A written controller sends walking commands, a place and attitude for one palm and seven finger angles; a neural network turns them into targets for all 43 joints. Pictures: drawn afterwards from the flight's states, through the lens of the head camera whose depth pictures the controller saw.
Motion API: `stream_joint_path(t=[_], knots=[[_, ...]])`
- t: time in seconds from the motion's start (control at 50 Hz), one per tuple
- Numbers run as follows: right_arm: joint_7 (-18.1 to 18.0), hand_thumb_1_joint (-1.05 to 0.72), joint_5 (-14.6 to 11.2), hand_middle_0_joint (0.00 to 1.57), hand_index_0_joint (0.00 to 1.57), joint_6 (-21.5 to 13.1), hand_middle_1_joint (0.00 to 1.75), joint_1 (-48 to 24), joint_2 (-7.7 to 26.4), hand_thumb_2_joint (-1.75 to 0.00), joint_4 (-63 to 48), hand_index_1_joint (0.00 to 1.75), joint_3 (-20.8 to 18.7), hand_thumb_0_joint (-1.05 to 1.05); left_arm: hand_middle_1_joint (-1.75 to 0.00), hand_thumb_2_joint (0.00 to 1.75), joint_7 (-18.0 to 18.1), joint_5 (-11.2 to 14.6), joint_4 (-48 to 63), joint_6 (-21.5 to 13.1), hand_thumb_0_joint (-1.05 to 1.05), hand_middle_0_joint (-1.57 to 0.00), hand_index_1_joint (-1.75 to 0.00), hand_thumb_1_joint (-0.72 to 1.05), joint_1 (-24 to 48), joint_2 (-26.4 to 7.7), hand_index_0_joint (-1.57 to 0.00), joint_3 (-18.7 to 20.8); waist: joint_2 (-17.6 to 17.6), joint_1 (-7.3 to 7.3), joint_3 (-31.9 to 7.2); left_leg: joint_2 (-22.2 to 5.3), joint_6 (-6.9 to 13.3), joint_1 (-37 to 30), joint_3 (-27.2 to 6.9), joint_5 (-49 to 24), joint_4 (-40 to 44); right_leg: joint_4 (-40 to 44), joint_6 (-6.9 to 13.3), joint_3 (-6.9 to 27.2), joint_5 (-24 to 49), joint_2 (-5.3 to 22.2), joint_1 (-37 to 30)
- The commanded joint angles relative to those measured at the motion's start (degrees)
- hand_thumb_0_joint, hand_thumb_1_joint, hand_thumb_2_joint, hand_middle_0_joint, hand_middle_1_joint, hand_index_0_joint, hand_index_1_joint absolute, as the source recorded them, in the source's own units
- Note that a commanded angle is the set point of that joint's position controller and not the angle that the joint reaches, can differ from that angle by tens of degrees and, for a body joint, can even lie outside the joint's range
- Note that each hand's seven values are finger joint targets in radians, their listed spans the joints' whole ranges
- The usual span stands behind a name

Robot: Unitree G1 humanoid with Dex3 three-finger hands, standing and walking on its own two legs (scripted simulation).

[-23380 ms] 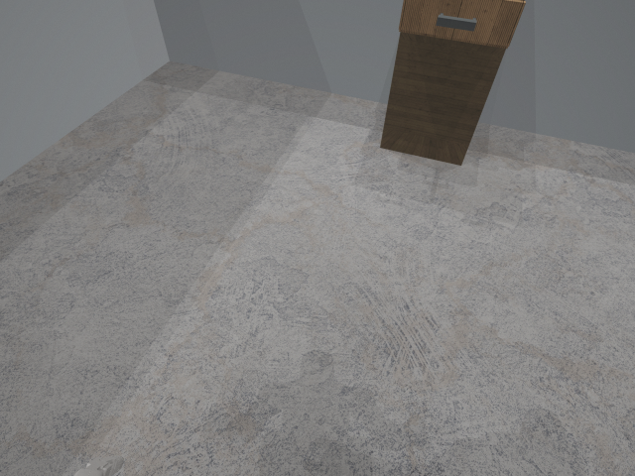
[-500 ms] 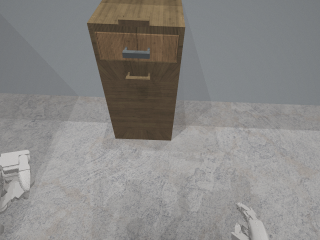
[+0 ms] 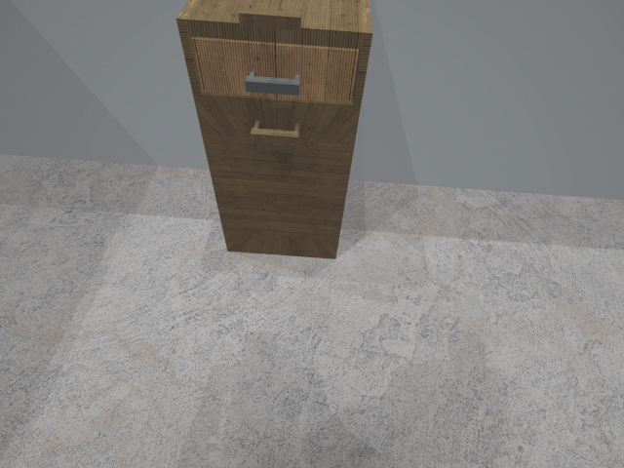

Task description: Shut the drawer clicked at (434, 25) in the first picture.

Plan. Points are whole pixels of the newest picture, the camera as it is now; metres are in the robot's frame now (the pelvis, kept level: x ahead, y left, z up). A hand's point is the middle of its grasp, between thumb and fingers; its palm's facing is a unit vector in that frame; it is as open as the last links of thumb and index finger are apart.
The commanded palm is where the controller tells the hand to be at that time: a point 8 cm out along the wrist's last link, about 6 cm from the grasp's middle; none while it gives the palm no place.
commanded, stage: let the arm hang, fingers relaxed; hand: left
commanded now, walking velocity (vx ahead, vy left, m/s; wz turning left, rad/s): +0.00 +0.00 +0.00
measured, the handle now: (274, 80) +0.92 +0.15 +0.00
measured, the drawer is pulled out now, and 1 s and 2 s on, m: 0.00 0.00 0.00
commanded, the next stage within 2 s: look to check the result in 0.68 s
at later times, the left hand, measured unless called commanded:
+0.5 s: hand out of the picture +0.03 +0.17 -0.17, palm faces +0.02 -0.98 -0.21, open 7.2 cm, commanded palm none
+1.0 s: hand out of the picture +0.02 +0.17 -0.17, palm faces +0.03 -0.97 -0.22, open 7.4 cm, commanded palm none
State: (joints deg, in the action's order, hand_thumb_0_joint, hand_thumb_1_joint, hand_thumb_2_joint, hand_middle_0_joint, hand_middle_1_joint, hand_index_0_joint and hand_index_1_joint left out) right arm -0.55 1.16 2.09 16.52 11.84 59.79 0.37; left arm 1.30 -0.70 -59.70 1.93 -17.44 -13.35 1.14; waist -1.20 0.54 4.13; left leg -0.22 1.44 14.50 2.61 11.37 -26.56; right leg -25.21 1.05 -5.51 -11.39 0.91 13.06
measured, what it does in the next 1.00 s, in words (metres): stands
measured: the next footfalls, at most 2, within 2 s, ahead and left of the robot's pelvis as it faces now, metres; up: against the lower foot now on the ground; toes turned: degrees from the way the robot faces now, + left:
none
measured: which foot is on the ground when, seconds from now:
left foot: down 0.00-1.00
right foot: down 0.00-1.00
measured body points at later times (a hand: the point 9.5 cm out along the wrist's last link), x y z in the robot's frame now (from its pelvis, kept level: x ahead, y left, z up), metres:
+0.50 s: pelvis +0.01 -0.01 +0.00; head +0.01 -0.01 +0.45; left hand +0.03 +0.22 -0.16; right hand -0.01 -0.21 -0.16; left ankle +0.03 +0.10 -0.74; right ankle +0.02 -0.11 -0.74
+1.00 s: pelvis +0.02 -0.02 +0.00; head +0.04 -0.02 +0.45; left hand +0.02 +0.22 -0.15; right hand +0.01 -0.24 -0.16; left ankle +0.03 +0.10 -0.74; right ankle +0.02 -0.11 -0.74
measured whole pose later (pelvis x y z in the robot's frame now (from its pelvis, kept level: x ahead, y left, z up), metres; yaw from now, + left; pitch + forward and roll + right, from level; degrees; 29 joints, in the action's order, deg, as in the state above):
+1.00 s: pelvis +0.02 -0.02 +0.00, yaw -1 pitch -2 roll +0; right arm -1.7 0.9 0.5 15.3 9.3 65.4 -0.6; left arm 1.6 -0.4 -66.2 -0.1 -14.2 -9.9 1.2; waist 0.5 -0.1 3.4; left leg -1.0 0.1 9.6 2.9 11.3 -22.6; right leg -22.6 2.1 -5.1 -12.0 -0.1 9.1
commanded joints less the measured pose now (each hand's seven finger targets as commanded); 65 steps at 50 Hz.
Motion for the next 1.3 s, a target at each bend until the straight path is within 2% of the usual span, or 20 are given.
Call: stream_joint_path(t=[0.0,0.1,0.16,0.26,0.3,0.48,0.58,0.66,0.78,0.86,0.9,1.0,1.1,1.2,1.28], knots=[[-0.7,-0.9,-0.3,0.2,0.2,-1.8,0.3,1.1,6.3,-0.9,-1.1,0.3,-1.8,0.0,-0.65,0.9,-0.3,0.0,0.0,-2.3,0.0,-0.52,-0.65,0.9,0.0,-6.4,-0.52,0.4,3.7,-0.74,-2.1,-5.6,0.7,-0.7,-6.7,3.8,7.8,7.4,2.3,7.6,-4.9,5.4,-0.2],[-0.8,-0.9,-0.4,0.2,0.2,-1.7,0.3,3.8,4.9,-0.9,1.7,0.3,-1.9,0.0,-0.43,0.9,0.1,0.0,-2.9,-2.3,0.0,-0.32,-0.43,0.9,-1.0,-5.5,-0.32,0.2,0.7,-0.86,-1.0,-5.3,0.9,-1.6,-5.8,3.7,7.7,8.1,2.3,7.4,-7.1,5.6,1.0],[-0.9,-0.9,-0.3,0.2,0.2,-1.8,0.3,4.8,3.7,-0.9,2.9,0.3,-1.7,0.0,-0.3,0.9,0.2,0.1,-3.8,-2.2,0.0,-0.2,-0.3,0.9,-1.0,-4.8,-0.2,0.2,0.7,-0.95,-0.5,-5.3,0.8,-1.8,-5.5,3.1,7.9,7.8,2.2,7.4,-7.1,5.6,1.3],[-1.1,-0.9,-0.2,0.2,0.2,-2.0,0.3,5.2,1.9,-0.9,4.0,0.3,-1.5,0.0,-0.3,0.9,0.5,0.1,-4.3,-2.3,0.0,-0.2,-0.3,0.9,-1.2,-3.3,-0.2,0.3,0.5,-0.83,0.2,-5.3,0.7,-1.7,-5.0,1.0,7.8,7.5,2.1,7.2,-5.3,5.5,0.9],[-1.1,-0.9,-0.3,0.2,0.2,-2.0,0.3,4.9,1.6,-0.9,4.1,0.3,-1.5,0.0,-0.3,0.9,0.7,0.0,-4.3,-2.4,0.0,-0.2,-0.3,0.9,-1.7,-2.9,-0.2,0.3,1.4,-0.65,0.2,-5.2,0.6,-2.1,-4.9,-0.2,7.6,7.3,2.0,7.1,-4.2,5.4,0.9],[-1.3,-0.9,-0.1,0.2,0.2,-2.1,0.3,4.4,-0.1,-0.9,4.6,0.3,-1.5,0.0,-0.3,0.9,0.8,0.0,-4.2,-2.4,0.0,-0.2,-0.3,0.9,-0.8,-1.2,-0.2,0.5,2.5,-0.64,2.1,-5.2,0.2,-1.5,-4.5,0.3,8.5,7.4,1.7,7.2,-3.1,5.3,1.0],[-1.3,-0.9,-0.1,0.2,0.2,-2.3,0.3,4.3,0.6,-0.9,4.4,0.3,-1.7,0.0,-0.3,0.9,0.7,0.0,-3.8,-2.7,0.0,-0.2,-0.3,0.9,-0.1,-2.1,-0.2,0.8,1.1,-0.82,0.6,-5.1,0.1,-2.6,-4.2,-1.5,7.6,8.0,1.8,7.4,-2.2,5.6,-0.1],[-1.4,-0.9,-0.2,0.2,0.2,-2.5,0.3,4.0,1.3,-0.9,4.4,0.3,-1.9,0.0,-0.3,0.9,0.7,0.1,-3.8,-3.0,0.0,-0.2,-0.3,0.9,0.2,-2.5,-0.2,1.0,2.0,-0.9,-0.5,-5.5,0.1,-3.5,-4.4,-3.1,7.6,7.9,2.0,7.3,-0.3,5.6,-1.2],[-1.4,-0.9,-0.2,0.2,0.2,-2.3,0.3,3.2,2.0,-0.9,4.6,0.3,-2.0,0.0,-0.3,0.9,0.6,0.1,-4.2,-2.9,0.0,-0.2,-0.3,0.9,0.6,-2.9,-0.2,1.0,1.9,-0.94,0.7,-5.5,0.0,-3.8,-4.2,-1.8,7.9,8.9,2.0,7.5,-2.1,5.7,-0.5],[-1.5,-0.9,-0.2,0.2,0.2,-2.5,0.3,2.7,2.7,-0.9,4.5,0.3,-2.0,0.0,-0.3,0.9,0.6,0.1,-4.3,-3.1,0.0,-0.2,-0.3,0.9,0.6,-3.5,-0.2,1.0,2.6,-0.9,-1.2,-5.7,0.1,-4.9,-4.4,-3.2,7.8,8.7,2.1,7.5,-0.2,5.8,-1.8],[-1.5,-0.9,-0.3,0.2,0.2,-2.5,0.3,2.4,3.4,-0.9,4.3,0.3,-2.1,0.0,-0.3,0.9,0.6,0.1,-4.3,-3.2,0.0,-0.2,-0.3,0.9,1.0,-3.7,-0.2,1.0,1.3,-0.93,-0.9,-5.9,0.0,-5.0,-4.5,-4.0,7.7,8.6,2.1,7.5,0.7,5.7,-1.8],[-1.5,-0.9,-0.3,0.2,0.2,-2.4,0.3,1.3,4.0,-0.9,4.2,0.3,-2.1,0.0,-0.3,0.9,0.5,0.1,-4.4,-3.1,0.0,-0.2,-0.3,0.9,1.6,-4.2,-0.2,1.0,2.2,-0.87,0.3,-5.9,0.0,-4.7,-4.7,-3.4,8.2,9.1,2.0,7.6,-0.1,5.6,-1.4],[-1.5,-0.9,-0.3,0.2,0.2,-2.6,0.3,0.2,4.8,-0.9,4.1,0.3,-2.2,0.0,-0.3,0.9,0.5,0.1,-4.3,-3.4,0.0,-0.2,-0.3,0.9,2.2,-5.0,-0.2,1.1,1.8,-0.87,-1.7,-6.2,-0.1,-6.1,-4.7,-5.8,8.1,8.7,1.9,7.5,3.6,5.9,-2.9],[-1.5,-0.9,-0.3,0.2,0.2,-2.7,0.3,-1.1,5.5,-0.9,4.1,0.3,-2.2,0.0,-0.3,0.9,0.5,0.0,-4.2,-3.5,0.0,-0.2,-0.3,0.9,3.0,-5.5,-0.2,1.2,1.9,-0.86,-1.9,-6.3,-0.1,-6.7,-4.6,-6.8,8.3,8.7,1.9,7.6,6.1,6.1,-3.4],[-1.4,-0.9,-0.2,0.2,0.2,-2.7,0.3,-1.9,5.9,-0.9,4.1,0.3,-2.1,0.0,-0.3,0.9,0.3,0.1,-4.1,-3.4,0.0,-0.2,-0.3,0.9,4.1,-6.1,-0.2,1.2,1.8,-0.87,-0.8,-6.3,-0.3,-6.3,-4.7,-5.4,9.2,9.4,1.8,7.7,4.0,6.1,-3.2]])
